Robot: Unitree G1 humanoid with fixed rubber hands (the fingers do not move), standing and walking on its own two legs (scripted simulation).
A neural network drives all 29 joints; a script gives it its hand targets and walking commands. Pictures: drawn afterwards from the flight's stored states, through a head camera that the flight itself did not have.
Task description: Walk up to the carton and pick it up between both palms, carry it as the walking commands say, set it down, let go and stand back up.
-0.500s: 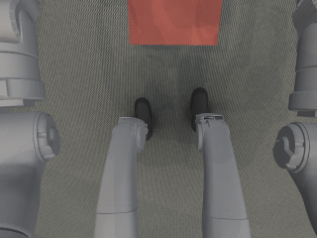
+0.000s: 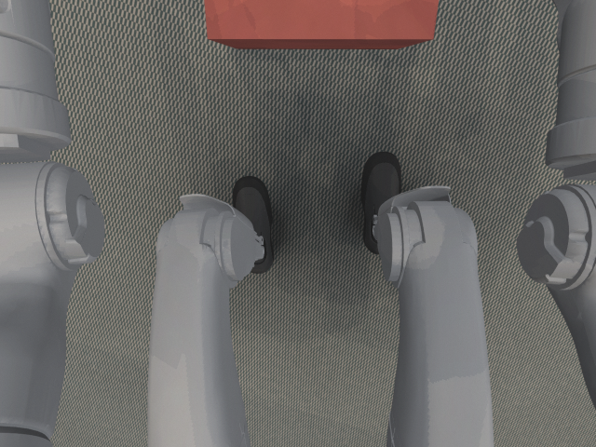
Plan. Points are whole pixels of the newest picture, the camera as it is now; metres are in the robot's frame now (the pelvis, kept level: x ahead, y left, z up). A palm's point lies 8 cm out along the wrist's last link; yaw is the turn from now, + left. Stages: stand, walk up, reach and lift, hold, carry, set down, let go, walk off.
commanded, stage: reach and lift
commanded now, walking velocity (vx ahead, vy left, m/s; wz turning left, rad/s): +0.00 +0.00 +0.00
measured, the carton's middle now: out of the picture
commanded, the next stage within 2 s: none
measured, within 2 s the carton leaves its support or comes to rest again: neither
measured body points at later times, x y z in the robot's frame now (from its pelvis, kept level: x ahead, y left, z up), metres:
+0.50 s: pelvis +0.00 +0.00 -0.12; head +0.40 -0.02 +0.07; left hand +0.62 +0.19 -0.29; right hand +0.57 -0.22 -0.32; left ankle +0.12 +0.12 -0.48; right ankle +0.15 -0.13 -0.48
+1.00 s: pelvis +0.02 +0.00 -0.16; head +0.42 +0.02 +0.04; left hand +0.60 +0.21 -0.36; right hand +0.58 -0.23 -0.36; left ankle +0.12 +0.12 -0.48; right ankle +0.15 -0.13 -0.48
